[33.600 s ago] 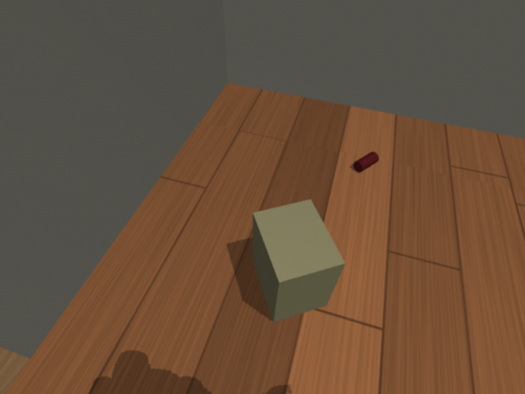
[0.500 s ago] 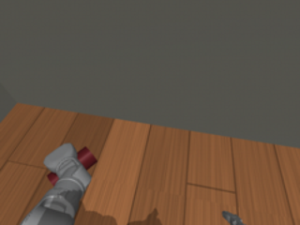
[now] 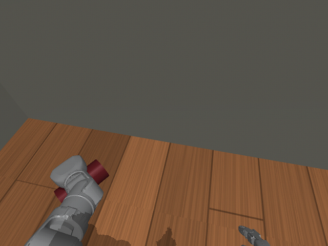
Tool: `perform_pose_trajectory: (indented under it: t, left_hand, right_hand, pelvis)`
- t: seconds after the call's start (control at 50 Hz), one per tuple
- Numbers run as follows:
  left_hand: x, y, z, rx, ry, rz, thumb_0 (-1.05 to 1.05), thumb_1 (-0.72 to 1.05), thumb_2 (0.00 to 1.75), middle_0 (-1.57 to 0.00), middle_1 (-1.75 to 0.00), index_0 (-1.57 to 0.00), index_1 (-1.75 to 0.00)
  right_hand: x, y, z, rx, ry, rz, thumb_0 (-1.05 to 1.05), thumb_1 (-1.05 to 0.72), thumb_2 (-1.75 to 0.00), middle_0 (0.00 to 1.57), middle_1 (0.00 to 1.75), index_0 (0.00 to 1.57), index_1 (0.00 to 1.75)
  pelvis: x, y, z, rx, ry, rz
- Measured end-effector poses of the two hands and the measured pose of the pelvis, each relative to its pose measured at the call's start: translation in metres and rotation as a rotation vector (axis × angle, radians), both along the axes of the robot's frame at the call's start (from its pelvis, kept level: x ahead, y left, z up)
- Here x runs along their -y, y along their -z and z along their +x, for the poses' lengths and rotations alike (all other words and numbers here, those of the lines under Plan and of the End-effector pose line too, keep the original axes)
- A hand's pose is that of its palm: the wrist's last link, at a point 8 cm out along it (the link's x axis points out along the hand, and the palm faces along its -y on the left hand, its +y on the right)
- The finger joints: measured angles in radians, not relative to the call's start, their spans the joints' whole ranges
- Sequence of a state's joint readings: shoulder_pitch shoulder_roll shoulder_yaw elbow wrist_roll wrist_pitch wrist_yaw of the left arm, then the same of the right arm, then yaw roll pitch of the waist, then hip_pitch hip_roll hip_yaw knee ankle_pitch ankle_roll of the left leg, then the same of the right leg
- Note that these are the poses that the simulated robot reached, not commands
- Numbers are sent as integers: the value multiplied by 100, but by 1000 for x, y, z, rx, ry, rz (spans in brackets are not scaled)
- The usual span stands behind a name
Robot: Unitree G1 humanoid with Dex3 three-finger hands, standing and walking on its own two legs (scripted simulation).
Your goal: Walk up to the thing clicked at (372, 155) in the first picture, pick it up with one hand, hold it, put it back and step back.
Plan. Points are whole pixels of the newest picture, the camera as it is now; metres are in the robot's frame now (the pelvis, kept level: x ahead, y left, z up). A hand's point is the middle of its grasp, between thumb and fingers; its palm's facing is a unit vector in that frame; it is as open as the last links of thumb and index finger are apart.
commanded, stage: hold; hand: left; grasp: from above
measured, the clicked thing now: (83, 183) +0.32 +0.23 -0.08
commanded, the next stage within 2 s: crouch in 1.18 s
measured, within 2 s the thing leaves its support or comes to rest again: neither
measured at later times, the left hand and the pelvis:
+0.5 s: hand (78, 187) +0.29 +0.22 -0.04, palm faces -0.28 -0.32 -0.90, open 9.4 cm; pelvis -0.01 +0.00 +0.00, yaw +1 degrees
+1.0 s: hand (77, 196) +0.27 +0.22 -0.04, palm faces -0.29 -0.33 -0.90, open 9.3 cm; pelvis -0.02 +0.00 +0.00, yaw +1 degrees
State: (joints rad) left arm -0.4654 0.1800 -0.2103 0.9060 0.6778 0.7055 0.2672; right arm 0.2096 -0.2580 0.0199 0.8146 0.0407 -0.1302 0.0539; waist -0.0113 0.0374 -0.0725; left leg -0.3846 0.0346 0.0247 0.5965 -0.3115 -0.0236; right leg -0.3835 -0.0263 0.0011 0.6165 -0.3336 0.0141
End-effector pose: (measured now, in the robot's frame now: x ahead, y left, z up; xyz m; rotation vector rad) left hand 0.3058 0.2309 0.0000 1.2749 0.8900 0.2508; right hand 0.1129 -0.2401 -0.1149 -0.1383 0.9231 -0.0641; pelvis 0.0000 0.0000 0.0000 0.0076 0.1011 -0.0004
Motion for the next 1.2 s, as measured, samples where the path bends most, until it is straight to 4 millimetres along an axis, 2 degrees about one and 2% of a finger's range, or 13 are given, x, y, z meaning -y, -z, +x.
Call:
perform_pose_trajectory:
  t: [0.2,0.72,0.94,1.1,1.2]
  left_hand:
    - [3,-7,-2,2,2,-3,-1,5,57,-71,-59,-71,-59]
    - [4,-21,-28,11,-6,-5,-1,4,57,-72,-58,-72,-59]
    - [5,-10,-39,-3,1,-18,-1,6,52,-74,-55,-74,-56]
    - [2,-18,-34,20,1,8,-1,5,51,-76,-53,-76,-54]
    - [1,-15,-32,2,-11,-12,-1,6,50,-77,-52,-77,-53]
  right_hand:
    - [1,-5,9,22,-20,6,1,-91,-90,20,30,20,29]
    - [-8,-17,32,121,-75,16,1,-91,-90,20,30,20,29]
    - [-12,-18,31,128,-84,11,1,-91,-90,20,30,20,29]
    - [-14,-17,29,124,-74,7,1,-91,-90,20,30,20,29]
    - [-14,-17,28,128,-69,8,1,-91,-90,20,30,20,29]
  pelvis:
    - [2,-2,0,14,-3,1]
    - [5,-4,-11,58,-13,2]
    - [4,-4,-15,56,-14,1]
    - [2,-3,-15,59,-14,-2]
    - [1,-3,-15,54,-12,-2]
